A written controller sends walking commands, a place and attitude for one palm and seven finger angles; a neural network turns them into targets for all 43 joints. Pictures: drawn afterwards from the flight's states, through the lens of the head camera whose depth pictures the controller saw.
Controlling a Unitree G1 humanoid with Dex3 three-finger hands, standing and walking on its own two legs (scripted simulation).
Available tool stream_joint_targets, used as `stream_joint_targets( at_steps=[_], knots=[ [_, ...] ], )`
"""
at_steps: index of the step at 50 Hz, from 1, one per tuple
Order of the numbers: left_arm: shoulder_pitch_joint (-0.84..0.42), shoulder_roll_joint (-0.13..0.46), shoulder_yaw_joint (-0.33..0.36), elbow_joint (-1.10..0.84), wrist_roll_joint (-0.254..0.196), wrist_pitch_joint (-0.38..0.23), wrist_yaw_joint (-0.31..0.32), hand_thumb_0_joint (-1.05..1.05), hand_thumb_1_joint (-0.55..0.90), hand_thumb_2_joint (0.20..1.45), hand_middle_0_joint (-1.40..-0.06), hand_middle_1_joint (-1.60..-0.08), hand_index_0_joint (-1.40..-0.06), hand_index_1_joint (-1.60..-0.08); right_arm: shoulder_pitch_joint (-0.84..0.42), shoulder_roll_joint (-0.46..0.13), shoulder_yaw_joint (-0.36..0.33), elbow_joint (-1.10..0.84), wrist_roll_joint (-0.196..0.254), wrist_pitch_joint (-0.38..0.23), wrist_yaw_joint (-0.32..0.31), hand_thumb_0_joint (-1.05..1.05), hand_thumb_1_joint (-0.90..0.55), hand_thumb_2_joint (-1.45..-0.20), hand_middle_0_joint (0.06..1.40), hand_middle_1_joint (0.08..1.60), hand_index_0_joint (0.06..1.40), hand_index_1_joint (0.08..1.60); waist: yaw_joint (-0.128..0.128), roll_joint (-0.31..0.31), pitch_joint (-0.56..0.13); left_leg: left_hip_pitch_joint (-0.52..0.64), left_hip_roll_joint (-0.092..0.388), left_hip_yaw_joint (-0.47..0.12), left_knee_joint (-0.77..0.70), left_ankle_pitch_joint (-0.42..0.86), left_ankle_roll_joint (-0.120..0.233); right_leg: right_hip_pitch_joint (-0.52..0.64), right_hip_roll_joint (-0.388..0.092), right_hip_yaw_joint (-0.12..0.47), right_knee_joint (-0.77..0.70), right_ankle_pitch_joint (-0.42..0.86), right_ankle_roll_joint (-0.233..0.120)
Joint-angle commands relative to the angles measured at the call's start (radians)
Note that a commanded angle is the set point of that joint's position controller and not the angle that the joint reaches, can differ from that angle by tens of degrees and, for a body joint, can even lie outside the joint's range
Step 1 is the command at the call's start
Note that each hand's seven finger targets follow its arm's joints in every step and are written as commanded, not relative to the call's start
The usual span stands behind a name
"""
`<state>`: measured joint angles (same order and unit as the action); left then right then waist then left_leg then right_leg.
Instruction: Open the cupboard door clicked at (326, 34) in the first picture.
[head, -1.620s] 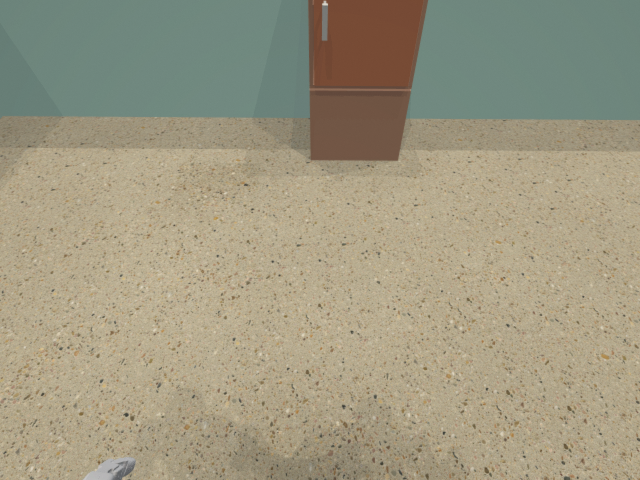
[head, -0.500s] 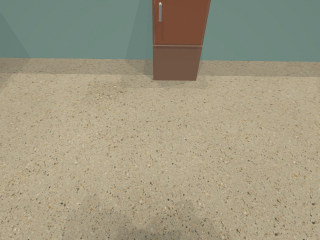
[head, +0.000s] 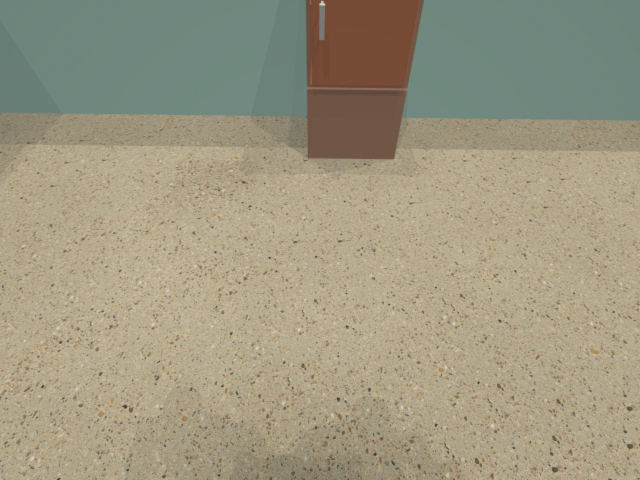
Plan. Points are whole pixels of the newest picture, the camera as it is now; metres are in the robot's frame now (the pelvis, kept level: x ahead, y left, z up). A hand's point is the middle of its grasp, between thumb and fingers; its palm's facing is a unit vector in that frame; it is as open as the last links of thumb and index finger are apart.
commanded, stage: look at it before walking up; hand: left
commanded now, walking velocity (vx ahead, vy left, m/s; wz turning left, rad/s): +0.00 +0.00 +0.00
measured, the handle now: (321, 20) +1.71 +0.10 -0.08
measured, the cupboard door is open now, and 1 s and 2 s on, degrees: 0 0 0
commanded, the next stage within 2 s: walk to a spot facing it in 0.52 s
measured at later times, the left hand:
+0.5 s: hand out of the picture +0.08 +0.24 -0.16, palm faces -0.04 -0.94 -0.32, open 7.4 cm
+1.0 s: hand out of the picture +0.05 +0.19 -0.20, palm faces -0.01 -0.99 -0.16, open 7.4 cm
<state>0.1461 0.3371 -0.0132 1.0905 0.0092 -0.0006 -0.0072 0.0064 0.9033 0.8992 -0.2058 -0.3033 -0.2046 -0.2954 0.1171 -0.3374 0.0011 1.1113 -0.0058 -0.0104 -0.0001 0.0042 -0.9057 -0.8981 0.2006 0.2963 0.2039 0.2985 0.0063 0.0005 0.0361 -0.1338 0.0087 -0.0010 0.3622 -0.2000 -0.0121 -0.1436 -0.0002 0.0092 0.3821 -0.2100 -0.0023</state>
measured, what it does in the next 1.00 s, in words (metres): shifts its weight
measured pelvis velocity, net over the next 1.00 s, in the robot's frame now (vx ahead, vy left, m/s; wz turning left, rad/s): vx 0.08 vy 0.01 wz -0.05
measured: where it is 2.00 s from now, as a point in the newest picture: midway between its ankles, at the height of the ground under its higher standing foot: (322, 390)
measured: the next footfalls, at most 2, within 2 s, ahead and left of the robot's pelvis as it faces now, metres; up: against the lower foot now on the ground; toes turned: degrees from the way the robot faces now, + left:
right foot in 1.46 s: +0.42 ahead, -0.07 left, +0.00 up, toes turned -20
left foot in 1.94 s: +0.68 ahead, +0.10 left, +0.00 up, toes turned -4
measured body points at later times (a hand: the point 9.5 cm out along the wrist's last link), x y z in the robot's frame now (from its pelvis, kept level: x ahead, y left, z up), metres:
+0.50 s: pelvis +0.01 +0.00 +0.00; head +0.02 +0.00 +0.45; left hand +0.08 +0.29 -0.13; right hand +0.09 -0.30 -0.13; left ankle +0.00 +0.13 -0.75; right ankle +0.00 -0.12 -0.75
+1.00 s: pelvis +0.08 +0.01 -0.02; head +0.09 +0.02 +0.43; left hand +0.05 +0.24 -0.18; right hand +0.05 -0.24 -0.17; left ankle +0.00 +0.12 -0.74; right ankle +0.00 -0.12 -0.75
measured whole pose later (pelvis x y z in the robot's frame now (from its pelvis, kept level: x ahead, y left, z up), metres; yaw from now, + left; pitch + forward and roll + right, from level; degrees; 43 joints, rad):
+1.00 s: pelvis +0.08 +0.01 -0.02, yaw -3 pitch +1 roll -2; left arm 0.38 0.18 0.01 1.11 0.02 -0.02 -0.02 0.00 0.90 0.90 -0.20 -0.30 -0.20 -0.30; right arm 0.32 -0.21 -0.01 1.14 -0.01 -0.01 0.00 0.00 -0.91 -0.90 0.20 0.30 0.20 0.30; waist 0.01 0.01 -0.01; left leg -0.20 0.06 0.06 0.69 -0.46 -0.01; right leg -0.15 0.04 0.04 0.56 -0.43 -0.01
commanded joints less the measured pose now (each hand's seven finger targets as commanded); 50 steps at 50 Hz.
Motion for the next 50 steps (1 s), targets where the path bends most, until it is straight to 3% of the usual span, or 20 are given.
stream_joint_targets(
  at_steps=[1,7,31,33,34,36,40,44,46,48,49,50],
  knots=[
    [-0.039,0.207,0.044,-0.065,0.002,-0.027,0.019,0.000,0.900,0.900,-0.200,-0.300,-0.200,-0.300,-0.045,-0.206,-0.037,-0.058,0.000,-0.025,-0.013,0.000,-0.900,-0.900,0.200,0.300,0.200,0.300,-0.004,-0.007,-0.080,0.030,0.117,-0.089,-0.045,0.169,0.036,0.008,-0.118,0.097,-0.061,0.166,-0.026],
    [-0.041,0.208,0.043,-0.063,0.003,-0.026,0.018,0.000,0.900,0.900,-0.200,-0.300,-0.200,-0.300,-0.050,-0.205,-0.036,-0.057,0.000,-0.023,-0.013,0.000,-0.900,-0.900,0.200,0.300,0.200,0.300,-0.002,-0.016,-0.047,0.020,0.114,-0.090,-0.054,0.143,0.036,-0.006,-0.118,0.101,-0.074,0.144,-0.025],
    [-0.039,0.211,0.044,-0.062,0.002,-0.029,0.019,0.000,0.900,0.900,-0.200,-0.300,-0.200,-0.300,-0.050,-0.208,-0.035,-0.052,0.000,-0.025,-0.014,0.000,-0.900,-0.900,0.200,0.300,0.200,0.300,-0.004,-0.011,-0.088,0.055,0.120,-0.077,-0.049,0.182,0.033,0.022,-0.121,0.105,-0.072,0.206,-0.027],
    [0.029,0.084,0.018,-0.029,0.001,-0.009,0.022,0.000,0.900,0.900,-0.200,-0.300,-0.200,-0.300,0.017,-0.077,-0.004,-0.023,-0.008,-0.007,-0.009,0.000,-0.900,-0.900,0.200,0.300,0.200,0.300,-0.005,-0.012,-0.093,0.049,0.111,-0.048,-0.032,0.053,0.011,0.013,-0.110,0.103,-0.067,0.045,-0.012],
    [0.055,0.081,0.019,-0.026,0.005,-0.002,0.020,0.000,0.900,0.900,-0.200,-0.300,-0.200,-0.300,0.036,-0.073,-0.007,-0.020,-0.010,-0.002,-0.007,0.000,-0.900,-0.900,0.200,0.300,0.200,0.300,-0.001,-0.015,-0.083,0.045,0.105,-0.040,-0.016,-0.046,0.014,-0.011,-0.103,0.112,-0.065,-0.080,-0.017],
    [0.064,0.091,0.028,-0.031,0.010,0.006,0.008,0.000,0.900,0.900,-0.200,-0.300,-0.200,-0.300,0.051,-0.082,-0.015,-0.021,-0.017,0.003,-0.002,0.000,-0.900,-0.900,0.200,0.300,0.200,0.300,0.000,-0.021,0.008,-0.029,0.099,-0.039,-0.025,-0.242,0.022,-0.081,-0.087,0.139,-0.073,-0.269,-0.032],
    [0.115,0.076,0.043,-0.048,0.015,0.005,-0.005,0.000,0.900,0.900,-0.200,-0.300,-0.200,-0.300,0.082,-0.087,-0.031,-0.037,-0.018,-0.001,-0.001,0.000,-0.900,-0.900,0.200,0.300,0.200,0.300,0.004,-0.018,0.122,-0.106,0.113,-0.049,-0.005,-0.390,0.045,-0.176,-0.060,0.161,-0.033,-0.372,-0.058],
    [0.194,0.049,0.055,-0.043,0.013,-0.014,-0.004,0.000,0.900,0.900,-0.200,-0.300,-0.200,-0.300,0.132,-0.053,-0.036,-0.045,-0.013,-0.023,-0.005,0.000,-0.900,-0.900,0.200,0.300,0.200,0.300,0.011,-0.039,0.111,-0.140,0.110,-0.025,0.115,-0.262,0.058,-0.126,-0.069,0.203,0.018,-0.259,-0.094],
    [0.263,0.057,0.068,-0.025,0.012,-0.028,0.003,0.000,0.900,0.900,-0.200,-0.300,-0.200,-0.300,0.128,-0.018,-0.035,-0.060,-0.009,-0.038,-0.008,0.000,-0.900,-0.900,0.200,0.300,0.200,0.300,0.023,-0.104,0.068,-0.200,0.069,0.057,0.257,-0.163,0.038,-0.015,-0.129,0.283,0.004,-0.098,-0.128],
    [0.336,0.078,0.083,0.001,0.011,-0.040,0.014,0.000,0.900,0.900,-0.200,-0.300,-0.200,-0.300,0.088,0.020,-0.034,-0.084,-0.007,-0.048,-0.009,0.000,-0.900,-0.900,0.200,0.300,0.200,0.300,0.044,-0.190,0.057,-0.345,0.039,0.118,0.382,-0.250,0.011,0.127,-0.235,0.413,-0.046,0.103,-0.200],
    [0.365,0.076,0.087,0.008,0.013,-0.044,0.020,0.000,0.900,0.900,-0.200,-0.300,-0.200,-0.300,0.058,0.023,-0.034,-0.099,-0.007,-0.053,-0.011,0.000,-0.900,-0.900,0.200,0.300,0.200,0.300,0.058,-0.195,0.066,-0.403,0.047,0.114,0.415,-0.300,0.008,0.177,-0.265,0.447,-0.041,0.223,-0.233],
    [0.373,0.067,0.090,0.012,0.018,-0.047,0.026,0.000,0.900,0.900,-0.200,-0.300,-0.200,-0.300,0.049,0.034,-0.035,-0.108,-0.004,-0.060,-0.011,0.000,-0.900,-0.900,0.200,0.300,0.200,0.300,0.059,-0.166,0.063,-0.422,0.059,0.106,0.397,-0.330,0.008,0.211,-0.276,0.434,-0.013,0.337,-0.248]
  ],
)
